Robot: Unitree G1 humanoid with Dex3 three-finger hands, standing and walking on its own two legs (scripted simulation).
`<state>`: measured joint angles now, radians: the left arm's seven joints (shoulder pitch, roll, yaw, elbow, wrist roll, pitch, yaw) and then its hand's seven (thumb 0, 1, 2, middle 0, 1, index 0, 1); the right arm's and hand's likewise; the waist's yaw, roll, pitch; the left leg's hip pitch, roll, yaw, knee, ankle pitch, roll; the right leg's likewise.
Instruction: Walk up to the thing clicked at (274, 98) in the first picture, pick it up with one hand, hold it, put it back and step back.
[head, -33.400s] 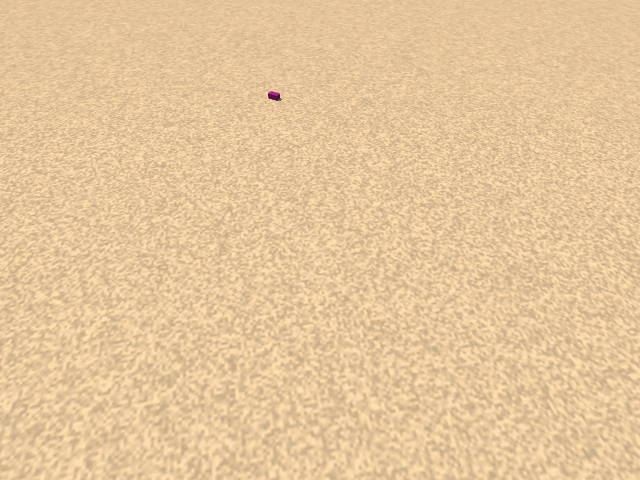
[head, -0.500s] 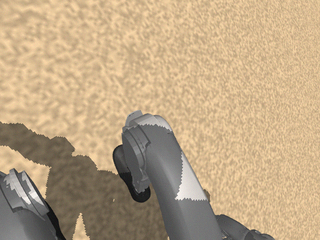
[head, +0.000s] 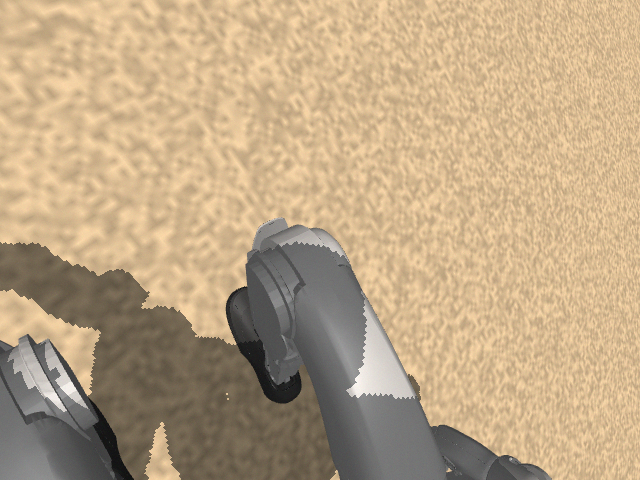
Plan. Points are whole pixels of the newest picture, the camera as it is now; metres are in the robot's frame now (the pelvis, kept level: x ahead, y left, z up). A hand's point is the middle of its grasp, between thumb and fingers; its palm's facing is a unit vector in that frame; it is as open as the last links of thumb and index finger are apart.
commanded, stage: withdraw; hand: left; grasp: from above
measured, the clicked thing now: out of the picture +0.44 +0.34 -0.30
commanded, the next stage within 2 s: home in 0.90 s
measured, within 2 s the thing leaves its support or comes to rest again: neither
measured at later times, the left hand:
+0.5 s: hand out of the picture +0.46 +0.34 -0.13, palm faces -0.07 -0.35 -0.93, open 11.1 cm
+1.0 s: hand out of the picture +0.40 +0.30 -0.13, palm faces -0.53 -0.21 -0.82, open 11.7 cm
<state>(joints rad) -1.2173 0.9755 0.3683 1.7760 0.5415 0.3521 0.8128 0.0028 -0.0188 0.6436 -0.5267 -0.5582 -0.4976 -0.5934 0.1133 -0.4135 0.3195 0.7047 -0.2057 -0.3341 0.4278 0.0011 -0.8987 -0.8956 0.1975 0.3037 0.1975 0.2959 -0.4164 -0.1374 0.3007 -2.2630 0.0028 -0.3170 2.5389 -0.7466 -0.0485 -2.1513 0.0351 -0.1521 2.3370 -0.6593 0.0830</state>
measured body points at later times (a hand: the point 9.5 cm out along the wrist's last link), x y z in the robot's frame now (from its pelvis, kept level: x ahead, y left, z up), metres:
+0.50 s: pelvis +0.00 +0.00 +0.02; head +0.24 +0.09 +0.39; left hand +0.47 +0.36 -0.08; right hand +0.05 -0.26 -0.05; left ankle +0.06 +0.13 -0.28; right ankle +0.12 -0.13 -0.28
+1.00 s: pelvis -0.01 -0.01 +0.04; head +0.21 +0.06 +0.42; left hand +0.42 +0.31 -0.08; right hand +0.07 -0.28 -0.08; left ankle +0.06 +0.13 -0.28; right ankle +0.12 -0.13 -0.28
